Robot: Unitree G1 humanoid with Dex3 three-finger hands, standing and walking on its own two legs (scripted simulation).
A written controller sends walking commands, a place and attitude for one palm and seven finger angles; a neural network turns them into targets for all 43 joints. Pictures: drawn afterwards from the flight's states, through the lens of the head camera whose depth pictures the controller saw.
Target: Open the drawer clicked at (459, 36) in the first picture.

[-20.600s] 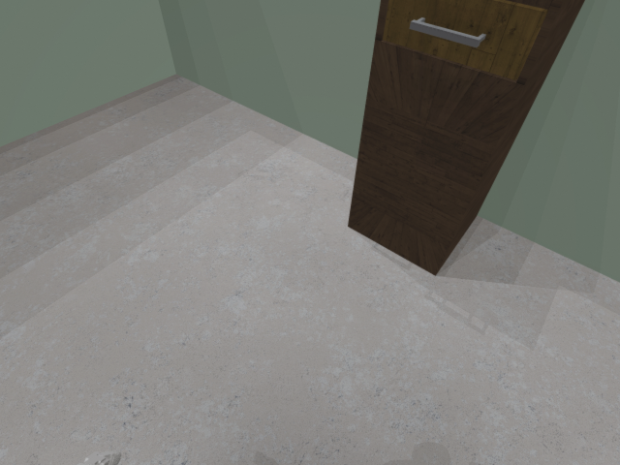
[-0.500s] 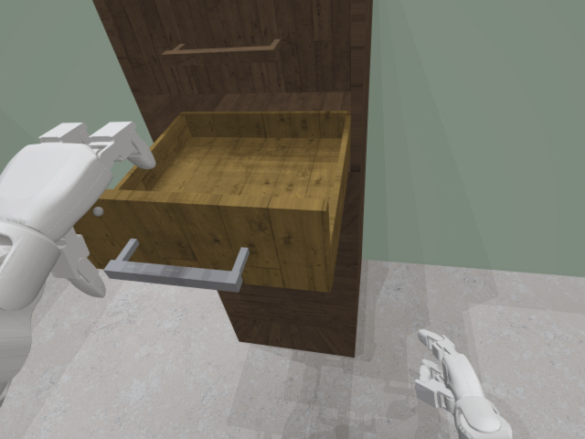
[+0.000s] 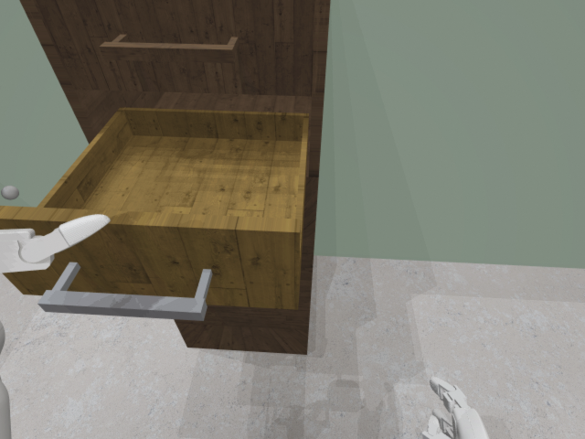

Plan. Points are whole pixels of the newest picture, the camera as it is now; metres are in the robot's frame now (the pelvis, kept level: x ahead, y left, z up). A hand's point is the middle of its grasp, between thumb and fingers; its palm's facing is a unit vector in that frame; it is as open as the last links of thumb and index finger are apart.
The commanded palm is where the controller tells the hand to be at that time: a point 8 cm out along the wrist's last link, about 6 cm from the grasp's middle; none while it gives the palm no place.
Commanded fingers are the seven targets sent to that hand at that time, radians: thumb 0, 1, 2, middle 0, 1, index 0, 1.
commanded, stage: draw the hand back to the body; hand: left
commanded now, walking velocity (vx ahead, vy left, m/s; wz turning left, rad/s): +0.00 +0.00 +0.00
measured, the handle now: (131, 290) +0.24 +0.22 +0.12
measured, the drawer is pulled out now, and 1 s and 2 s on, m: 0.30 0.30 0.30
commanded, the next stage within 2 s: step back with the hand held close in 0.62 s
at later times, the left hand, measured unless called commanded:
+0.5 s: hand (29, 191) +0.20 +0.22 +0.31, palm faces +0.59 -0.75 -0.31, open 8.0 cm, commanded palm +0.15 +0.27 +0.32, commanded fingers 0.00 0.90 0.90 -0.20 -0.30 -0.20 -0.30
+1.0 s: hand (34, 192) +0.20 +0.22 +0.31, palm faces +0.54 -0.70 -0.48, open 7.4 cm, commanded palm +0.13 +0.28 +0.32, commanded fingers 0.00 0.90 0.90 -0.20 -0.30 -0.20 -0.30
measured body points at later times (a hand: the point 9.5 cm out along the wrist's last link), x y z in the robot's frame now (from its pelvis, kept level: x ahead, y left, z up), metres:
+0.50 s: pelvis +0.03 -0.01 +0.00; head +0.00 -0.04 +0.45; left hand +0.16 +0.26 +0.33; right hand +0.24 -0.22 -0.08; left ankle +0.05 +0.12 -0.74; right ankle -0.04 -0.12 -0.74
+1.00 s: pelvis +0.00 +0.00 -0.01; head +0.01 -0.01 +0.44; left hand +0.17 +0.26 +0.33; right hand +0.19 -0.25 -0.09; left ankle +0.05 +0.12 -0.74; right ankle -0.04 -0.12 -0.74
